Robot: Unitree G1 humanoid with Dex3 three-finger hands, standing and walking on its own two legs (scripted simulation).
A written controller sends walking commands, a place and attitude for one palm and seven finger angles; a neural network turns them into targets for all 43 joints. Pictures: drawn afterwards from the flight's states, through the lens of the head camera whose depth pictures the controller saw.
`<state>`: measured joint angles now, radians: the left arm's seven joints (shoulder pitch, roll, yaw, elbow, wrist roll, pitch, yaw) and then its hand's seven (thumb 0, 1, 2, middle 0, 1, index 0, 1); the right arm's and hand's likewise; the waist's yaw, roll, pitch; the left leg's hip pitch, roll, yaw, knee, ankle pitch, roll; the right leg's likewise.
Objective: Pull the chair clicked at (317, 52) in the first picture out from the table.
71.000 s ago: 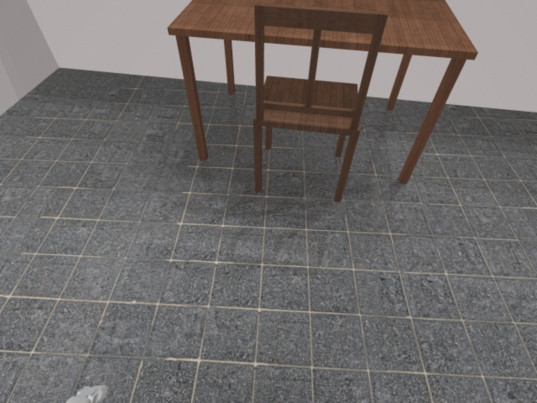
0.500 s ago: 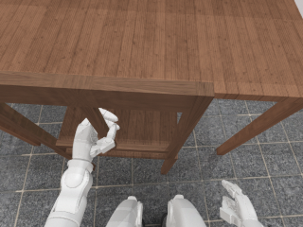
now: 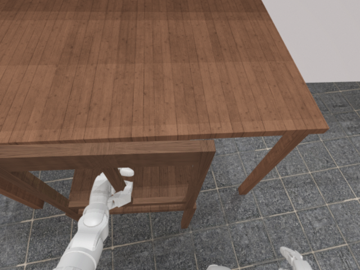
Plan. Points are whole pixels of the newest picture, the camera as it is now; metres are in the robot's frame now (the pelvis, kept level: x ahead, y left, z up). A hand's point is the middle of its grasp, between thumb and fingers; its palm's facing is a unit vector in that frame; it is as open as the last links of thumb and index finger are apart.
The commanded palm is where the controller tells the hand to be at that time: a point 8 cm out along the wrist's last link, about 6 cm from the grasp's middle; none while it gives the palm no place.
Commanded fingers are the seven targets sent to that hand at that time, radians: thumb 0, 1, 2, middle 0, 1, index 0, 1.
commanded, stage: step backward, pulling the chair out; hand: left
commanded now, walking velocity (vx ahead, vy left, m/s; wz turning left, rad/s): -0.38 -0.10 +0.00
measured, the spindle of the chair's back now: (120, 186) +0.32 +0.16 -0.09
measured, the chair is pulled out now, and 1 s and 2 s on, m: -0.04 0.16 0.38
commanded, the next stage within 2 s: none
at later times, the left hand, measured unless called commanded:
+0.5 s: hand (144, 225) +0.22 +0.09 -0.08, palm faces +0.12 -0.98 -0.17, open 5.6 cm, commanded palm +0.19 +0.13 -0.08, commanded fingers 0.00 0.90 0.90 -0.50 -1.45 -0.50 -1.45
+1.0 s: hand out of the picture +0.10 +0.08 -0.08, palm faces -0.04 -0.99 -0.16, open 5.6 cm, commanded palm +0.08 +0.13 -0.08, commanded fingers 0.00 0.90 0.90 -0.50 -1.45 -0.50 -1.45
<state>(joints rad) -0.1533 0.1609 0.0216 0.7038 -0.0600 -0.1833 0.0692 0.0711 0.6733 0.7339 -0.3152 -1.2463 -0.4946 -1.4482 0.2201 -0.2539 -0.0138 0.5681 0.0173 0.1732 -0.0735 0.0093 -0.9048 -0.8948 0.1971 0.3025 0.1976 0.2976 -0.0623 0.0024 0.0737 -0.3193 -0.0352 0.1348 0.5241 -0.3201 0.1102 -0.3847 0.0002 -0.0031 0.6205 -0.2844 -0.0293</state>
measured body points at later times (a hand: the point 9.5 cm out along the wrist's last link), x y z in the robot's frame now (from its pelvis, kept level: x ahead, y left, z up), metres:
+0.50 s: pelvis -0.08 -0.06 +0.00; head +0.00 -0.08 +0.44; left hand +0.21 +0.14 -0.07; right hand +0.03 -0.37 -0.12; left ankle -0.08 +0.06 -0.72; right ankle -0.08 -0.22 -0.73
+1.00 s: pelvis -0.19 -0.03 -0.01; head -0.12 -0.04 +0.44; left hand +0.10 +0.13 -0.07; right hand -0.08 -0.29 -0.14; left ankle -0.15 +0.09 -0.74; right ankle -0.14 -0.19 -0.73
